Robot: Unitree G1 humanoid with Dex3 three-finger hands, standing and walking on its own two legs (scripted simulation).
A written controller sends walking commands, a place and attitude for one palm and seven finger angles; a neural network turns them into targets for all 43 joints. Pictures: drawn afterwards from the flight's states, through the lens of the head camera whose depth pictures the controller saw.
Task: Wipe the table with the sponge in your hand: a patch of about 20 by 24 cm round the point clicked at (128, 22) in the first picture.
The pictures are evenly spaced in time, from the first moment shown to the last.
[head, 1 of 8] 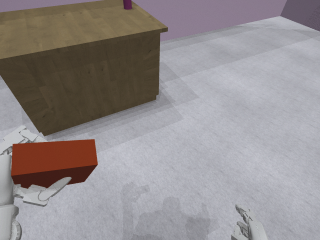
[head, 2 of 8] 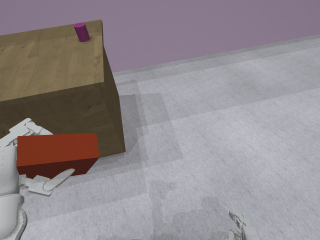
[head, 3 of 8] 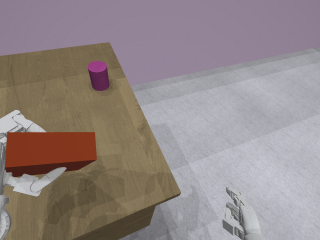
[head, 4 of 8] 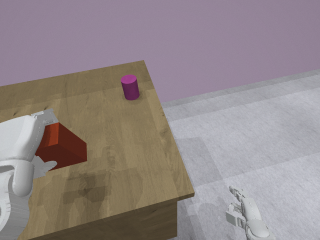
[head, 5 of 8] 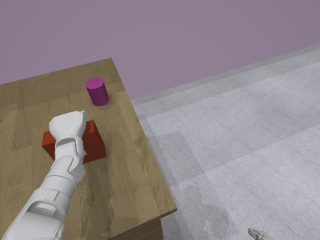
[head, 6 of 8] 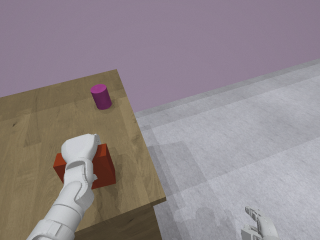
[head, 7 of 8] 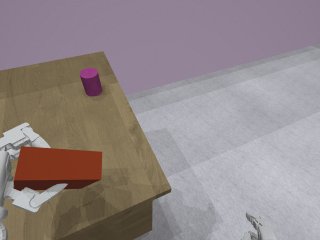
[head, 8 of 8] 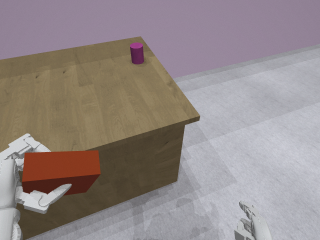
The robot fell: no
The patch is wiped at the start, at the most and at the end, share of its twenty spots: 0.00 0.95 0.95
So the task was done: yes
